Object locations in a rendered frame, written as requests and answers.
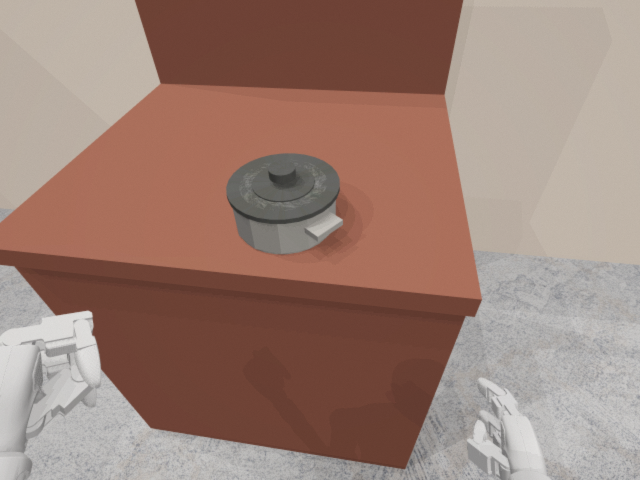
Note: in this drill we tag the knob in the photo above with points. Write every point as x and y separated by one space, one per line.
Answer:
282 172

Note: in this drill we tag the table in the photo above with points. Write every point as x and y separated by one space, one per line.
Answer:
334 351

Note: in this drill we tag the pot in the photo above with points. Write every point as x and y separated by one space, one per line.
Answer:
288 238

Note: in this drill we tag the lid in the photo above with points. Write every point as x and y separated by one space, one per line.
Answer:
253 195

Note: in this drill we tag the right robot hand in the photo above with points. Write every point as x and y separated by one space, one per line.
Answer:
515 445

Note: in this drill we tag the left robot hand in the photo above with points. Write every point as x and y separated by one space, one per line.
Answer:
61 346

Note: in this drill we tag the robot left forearm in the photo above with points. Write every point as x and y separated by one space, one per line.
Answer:
14 466

